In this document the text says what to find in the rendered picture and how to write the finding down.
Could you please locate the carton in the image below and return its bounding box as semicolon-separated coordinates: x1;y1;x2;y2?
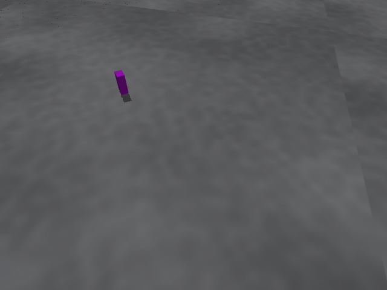
114;70;129;95

